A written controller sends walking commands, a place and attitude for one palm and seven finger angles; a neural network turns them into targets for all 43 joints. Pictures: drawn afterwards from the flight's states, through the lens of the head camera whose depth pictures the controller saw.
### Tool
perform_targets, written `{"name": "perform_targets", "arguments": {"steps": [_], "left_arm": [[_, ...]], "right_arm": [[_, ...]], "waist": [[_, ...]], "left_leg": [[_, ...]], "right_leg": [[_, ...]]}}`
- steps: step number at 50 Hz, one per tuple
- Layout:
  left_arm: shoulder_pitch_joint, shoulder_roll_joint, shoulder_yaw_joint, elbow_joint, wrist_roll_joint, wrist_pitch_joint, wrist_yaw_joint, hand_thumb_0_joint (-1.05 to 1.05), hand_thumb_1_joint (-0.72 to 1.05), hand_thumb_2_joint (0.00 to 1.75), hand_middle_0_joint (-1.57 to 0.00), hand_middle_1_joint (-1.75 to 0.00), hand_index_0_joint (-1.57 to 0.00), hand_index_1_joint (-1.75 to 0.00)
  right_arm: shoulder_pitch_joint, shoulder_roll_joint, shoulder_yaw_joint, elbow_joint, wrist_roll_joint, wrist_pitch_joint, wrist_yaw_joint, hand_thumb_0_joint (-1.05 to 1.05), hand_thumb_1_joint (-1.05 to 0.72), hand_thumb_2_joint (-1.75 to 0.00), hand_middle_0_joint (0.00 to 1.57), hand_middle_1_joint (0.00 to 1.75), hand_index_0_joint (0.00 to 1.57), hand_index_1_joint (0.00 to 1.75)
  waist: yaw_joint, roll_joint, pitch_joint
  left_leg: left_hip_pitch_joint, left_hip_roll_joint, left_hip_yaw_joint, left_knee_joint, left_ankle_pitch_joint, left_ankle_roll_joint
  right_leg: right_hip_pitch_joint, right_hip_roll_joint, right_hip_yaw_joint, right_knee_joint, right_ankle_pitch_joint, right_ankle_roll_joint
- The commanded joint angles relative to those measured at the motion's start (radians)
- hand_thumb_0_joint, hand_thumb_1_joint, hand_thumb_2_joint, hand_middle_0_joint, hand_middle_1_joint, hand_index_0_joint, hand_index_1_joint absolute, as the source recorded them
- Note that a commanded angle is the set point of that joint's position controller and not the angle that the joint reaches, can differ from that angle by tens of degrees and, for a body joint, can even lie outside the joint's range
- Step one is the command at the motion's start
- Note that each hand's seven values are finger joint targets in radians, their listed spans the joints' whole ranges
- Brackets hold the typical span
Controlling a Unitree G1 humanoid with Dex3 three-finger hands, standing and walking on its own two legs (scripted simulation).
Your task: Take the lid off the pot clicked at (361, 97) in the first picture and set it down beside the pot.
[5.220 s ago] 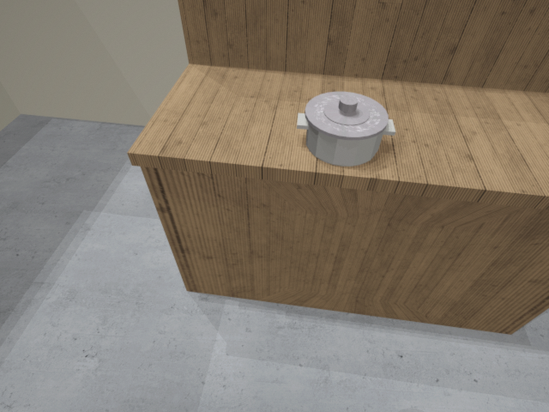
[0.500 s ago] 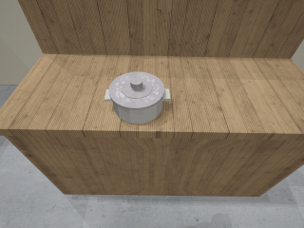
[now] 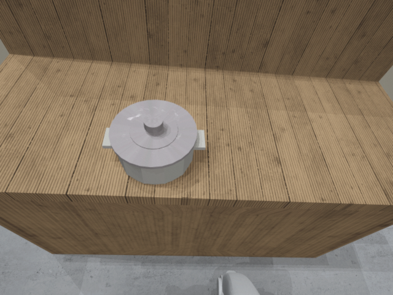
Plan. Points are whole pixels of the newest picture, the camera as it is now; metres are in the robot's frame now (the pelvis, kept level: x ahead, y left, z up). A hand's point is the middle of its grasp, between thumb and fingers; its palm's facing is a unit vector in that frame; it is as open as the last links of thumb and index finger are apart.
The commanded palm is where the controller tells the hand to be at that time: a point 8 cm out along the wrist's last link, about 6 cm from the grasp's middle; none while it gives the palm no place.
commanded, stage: come to a stop and stand still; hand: left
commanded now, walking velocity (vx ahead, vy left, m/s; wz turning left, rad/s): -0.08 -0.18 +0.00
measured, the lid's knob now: (153, 123) +0.44 +0.12 +0.08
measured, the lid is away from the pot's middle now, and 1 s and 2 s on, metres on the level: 0.00 0.00 0.00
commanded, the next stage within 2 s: look again from close up in 1.88 s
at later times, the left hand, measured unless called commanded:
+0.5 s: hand out of the picture +0.12 +0.17 -0.22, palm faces +0.04 -0.98 -0.17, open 7.4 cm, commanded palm none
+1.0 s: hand out of the picture -0.09 +0.24 -0.18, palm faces +0.01 -0.98 -0.20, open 7.4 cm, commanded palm none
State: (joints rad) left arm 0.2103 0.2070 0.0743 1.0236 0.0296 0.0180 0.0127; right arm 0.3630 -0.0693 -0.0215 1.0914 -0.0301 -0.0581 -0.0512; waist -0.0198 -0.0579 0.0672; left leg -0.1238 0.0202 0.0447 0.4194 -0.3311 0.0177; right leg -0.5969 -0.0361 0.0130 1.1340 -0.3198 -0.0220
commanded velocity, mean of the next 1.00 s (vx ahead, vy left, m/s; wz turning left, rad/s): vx -0.01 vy -0.03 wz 0.00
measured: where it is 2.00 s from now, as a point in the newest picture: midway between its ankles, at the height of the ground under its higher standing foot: outside the picture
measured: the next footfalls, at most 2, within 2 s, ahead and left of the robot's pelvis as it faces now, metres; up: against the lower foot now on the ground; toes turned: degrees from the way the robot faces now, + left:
right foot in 0.16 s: +0.17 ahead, -0.21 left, +0.00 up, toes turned -2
left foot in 0.48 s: +0.09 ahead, +0.07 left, +0.00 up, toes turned +5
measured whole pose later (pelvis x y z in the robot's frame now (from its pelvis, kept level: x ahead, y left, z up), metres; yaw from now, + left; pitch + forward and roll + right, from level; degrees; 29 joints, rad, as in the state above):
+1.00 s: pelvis -0.03 +0.06 +0.00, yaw -1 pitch +2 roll -1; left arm 0.40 0.20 0.03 1.09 0.03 0.06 0.03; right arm 0.26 -0.15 -0.06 1.08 -0.01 0.02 -0.03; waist 0.00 -0.03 0.00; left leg -0.32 -0.10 0.15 0.32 -0.07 0.13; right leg -0.19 0.00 0.02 0.62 -0.44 0.00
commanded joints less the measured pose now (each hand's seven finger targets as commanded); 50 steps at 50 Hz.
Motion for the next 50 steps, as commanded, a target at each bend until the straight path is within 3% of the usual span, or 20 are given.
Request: {"name": "perform_targets", "arguments": {"steps": [1, 3, 6, 8, 9, 10, 13, 16, 19, 22, 23, 24, 25, 27, 28, 30, 37, 43, 46, 50], "left_arm": [[-0.063, -0.026, -0.023, -0.113, -0.007, -0.006, -0.02, 0.0, 0.9, 0.9, -0.2, -0.3, -0.2, -0.3], [-0.085, -0.021, -0.027, -0.122, -0.015, -0.018, -0.015, 0.0, 0.9, 0.9, -0.2, -0.3, -0.2, -0.3], [0.125, 0.078, -0.004, -0.064, -0.013, -0.052, 0.002, 0.0, 0.9, 0.9, -0.2, -0.3, -0.2, -0.3], [0.214, 0.22, 0.029, -0.045, -0.011, -0.069, 0.022, 0.0, 0.9, 0.9, -0.2, -0.3, -0.2, -0.3], [0.173, 0.206, 0.022, -0.067, -0.009, -0.071, 0.032, 0.0, 0.9, 0.9, -0.2, -0.3, -0.2, -0.3], [0.124, 0.202, 0.023, -0.084, 0.004, -0.054, 0.039, 0.0, 0.9, 0.9, -0.2, -0.3, -0.2, -0.3], [0.013, 0.177, 0.034, -0.117, 0.0, -0.037, 0.05, 0.0, 0.9, 0.9, -0.2, -0.3, -0.2, -0.3], [-0.023, 0.196, 0.04, -0.151, 0.011, -0.024, 0.057, 0.0, 0.9, 0.9, -0.2, -0.3, -0.2, -0.3], [-0.059, 0.204, 0.038, -0.17, 0.021, -0.015, 0.058, 0.0, 0.9, 0.9, -0.2, -0.3, -0.2, -0.3], [-0.114, 0.189, 0.026, -0.193, 0.021, -0.001, 0.047, 0.0, 0.9, 0.9, -0.2, -0.3, -0.2, -0.3], [-0.096, 0.15, 0.016, -0.2, 0.014, 0.009, 0.042, 0.0, 0.9, 0.9, -0.2, -0.3, -0.2, -0.3], [-0.071, 0.088, 0.006, -0.21, 0.005, 0.019, 0.038, 0.0, 0.9, 0.9, -0.2, -0.3, -0.2, -0.3], [-0.077, 0.065, -0.002, -0.208, -0.002, 0.031, 0.045, 0.0, 0.9, 0.9, -0.2, -0.3, -0.2, -0.3], [-0.011, 0.096, 0.005, -0.134, 0.006, 0.04, 0.043, 0.0, 0.9, 0.9, -0.2, -0.3, -0.2, -0.3], [0.026, 0.1, 0.012, -0.107, 0.011, 0.033, 0.031, 0.0, 0.9, 0.9, -0.2, -0.3, -0.2, -0.3], [0.071, 0.078, -0.001, -0.069, 0.009, 0.019, 0.02, 0.0, 0.9, 0.9, -0.2, -0.3, -0.2, -0.3], [0.13, 0.094, -0.012, -0.039, 0.011, 0.02, 0.015, 0.0, 0.9, 0.9, -0.2, -0.3, -0.2, -0.3], [0.246, 0.093, -0.021, 0.019, 0.003, 0.037, 0.019, 0.0, 0.9, 0.9, -0.2, -0.3, -0.2, -0.3], [0.287, 0.077, -0.03, 0.04, -0.001, 0.04, 0.022, 0.0, 0.9, 0.9, -0.2, -0.3, -0.2, -0.3], [0.358, 0.055, -0.039, 0.078, -0.009, 0.04, 0.028, 0.0, 0.9, 0.9, -0.2, -0.3, -0.2, -0.3]], "right_arm": [[0.086, -0.179, -0.034, -0.028, -0.008, 0.003, -0.01, 0.0, -0.9, -0.9, 0.2, 0.3, 0.2, 0.3], [0.08, -0.199, -0.041, -0.039, -0.013, 0.015, -0.004, 0.0, -0.9, -0.9, 0.2, 0.3, 0.2, 0.3], [0.071, -0.213, -0.055, -0.046, 0.005, 0.029, 0.015, 0.0, -0.9, -0.9, 0.2, 0.3, 0.2, 0.3], [0.17, -0.156, -0.061, -0.054, 0.034, 0.048, 0.019, 0.0, -0.9, -0.9, 0.2, 0.3, 0.2, 0.3], [0.154, -0.164, -0.063, -0.061, 0.032, 0.059, 0.012, 0.0, -0.9, -0.9, 0.2, 0.3, 0.2, 0.3], [0.097, -0.117, -0.06, -0.078, 0.026, 0.065, 0.012, 0.0, -0.9, -0.9, 0.2, 0.3, 0.2, 0.3], [0.048, -0.164, -0.07, -0.083, 0.026, 0.093, 0.017, 0.0, -0.9, -0.9, 0.2, 0.3, 0.2, 0.3], [-0.019, -0.162, -0.068, -0.119, 0.02, 0.107, 0.028, 0.0, -0.9, -0.9, 0.2, 0.3, 0.2, 0.3], [-0.023, -0.142, -0.064, -0.138, 0.017, 0.109, 0.036, 0.0, -0.9, -0.9, 0.2, 0.3, 0.2, 0.3], [0.068, -0.146, -0.062, -0.128, 0.025, 0.085, 0.042, 0.0, -0.9, -0.9, 0.2, 0.3, 0.2, 0.3], [0.067, -0.176, -0.062, -0.135, 0.024, 0.072, 0.043, 0.0, -0.9, -0.9, 0.2, 0.3, 0.2, 0.3], [0.005, -0.244, -0.077, -0.167, 0.013, 0.061, 0.043, 0.0, -0.9, -0.9, 0.2, 0.3, 0.2, 0.3], [-0.059, -0.301, -0.08, -0.218, -0.002, 0.065, 0.04, 0.0, -0.9, -0.9, 0.2, 0.3, 0.2, 0.3], [-0.223, -0.251, -0.058, -0.241, -0.007, 0.057, 0.031, 0.0, -0.9, -0.9, 0.2, 0.3, 0.2, 0.3], [-0.258, -0.236, -0.051, -0.25, -0.004, 0.05, 0.029, 0.0, -0.9, -0.9, 0.2, 0.3, 0.2, 0.3], [-0.226, -0.22, -0.046, -0.228, 0.002, 0.034, 0.027, 0.0, -0.9, -0.9, 0.2, 0.3, 0.2, 0.3], [-0.057, -0.203, -0.055, -0.133, 0.011, 0.035, 0.01, 0.0, -0.9, -0.9, 0.2, 0.3, 0.2, 0.3], [-0.039, -0.225, -0.064, -0.077, 0.02, 0.044, 0.005, 0.0, -0.9, -0.9, 0.2, 0.3, 0.2, 0.3], [-0.056, -0.235, -0.067, -0.057, 0.018, 0.053, 0.012, 0.0, -0.9, -0.9, 0.2, 0.3, 0.2, 0.3], [-0.054, -0.239, -0.069, -0.028, 0.014, 0.066, 0.022, 0.0, -0.9, -0.9, 0.2, 0.3, 0.2, 0.3]], "waist": [[-0.016, 0.244, 0.027], [-0.024, 0.256, -0.009], [0.066, 0.123, -0.122], [0.058, -0.268, -0.359], [0.042, -0.192, -0.299], [0.033, -0.1, -0.097], [0.035, -0.308, -0.156], [0.021, -0.112, -0.181], [0.002, -0.089, -0.177], [-0.059, -0.078, -0.162], [-0.054, 0.055, -0.137], [-0.041, 0.345, -0.087], [-0.031, 0.461, -0.03], [0.049, 0.329, -0.026], [0.072, 0.224, -0.01], [0.063, 0.112, -0.032], [-0.004, 0.1, -0.053], [0.005, 0.115, -0.11], [0.015, 0.12, -0.102], [0.035, 0.108, -0.082]], "left_leg": [[0.054, 0.215, -0.108, -0.086, 0.703, 0.105], [0.047, 0.195, -0.086, -0.041, 0.727, 0.085], [-0.104, 0.12, -0.063, 0.17, 0.525, 0.007], [-0.25, -0.048, -0.018, 0.598, -0.345, -0.047], [-0.271, -0.02, -0.089, 0.647, -0.379, -0.044], [-0.337, -0.035, -0.047, 0.679, -0.363, -0.04], [-0.374, 0.003, -0.082, 0.778, -0.306, -0.061], [-0.324, -0.001, -0.077, 0.752, -0.26, -0.07], [-0.235, -0.004, -0.044, 0.617, -0.186, -0.071], [-0.035, -0.023, 0.012, 0.216, 0.017, -0.053], [0.006, 0.009, -0.043, 0.044, 0.066, -0.036], [-0.027, 0.194, -0.284, -0.103, 0.068, 0.036], [-0.269, 0.291, -0.42, -0.191, 0.07, 0.116], [-0.404, 0.214, -0.361, -0.237, -0.187, 0.091], [-0.364, 0.187, -0.32, -0.201, -0.199, 0.084], [-0.28, 0.164, -0.265, -0.196, -0.123, 0.086], [-0.018, 0.211, -0.32, -0.244, -0.094, 0.089], [0.026, 0.213, -0.319, -0.283, -0.116, -0.024], [-0.033, 0.198, -0.294, -0.315, -0.195, 0.002], [-0.12, 0.174, -0.261, -0.357, -0.26, -0.036]], "right_leg": [[-0.061, -0.04, -0.031, -0.212, 0.083, 0.012], [0.082, -0.015, -0.078, -0.405, 0.085, 0.01], [0.514, -0.026, -0.054, -0.637, 0.418, 0.014], [0.75, -0.39, 0.268, -0.605, 1.234, -0.179], [0.671, -0.398, 0.234, -0.619, 1.244, -0.211], [0.519, -0.376, 0.17, -0.622, 1.238, -0.176], [0.465, -0.344, 0.203, -0.631, 0.99, -0.213], [0.344, -0.352, 0.189, -0.647, 0.808, -0.204], [0.23, -0.336, 0.179, -0.653, 0.638, -0.187], [0.134, -0.268, 0.146, -0.591, 0.328, -0.091], [0.093, -0.178, 0.091, -0.484, 0.171, -0.041], [-0.045, -0.017, -0.026, -0.269, -0.173, 0.039], [0.038, 0.062, -0.002, -0.052, -0.304, 0.069], [0.096, 0.022, 0.124, 0.091, -0.1, 0.053], [0.09, 0.034, 0.091, 0.104, -0.048, 0.057], [0.097, 0.026, 0.072, 0.057, 0.007, 0.064], [0.097, 0.02, 0.054, -0.223, -0.059, 0.063], [0.22, 0.025, 0.044, -0.398, -0.106, 0.047], [0.304, 0.039, 0.015, -0.488, -0.137, 0.025], [0.417, 0.066, -0.031, -0.624, -0.129, -0.006]]}}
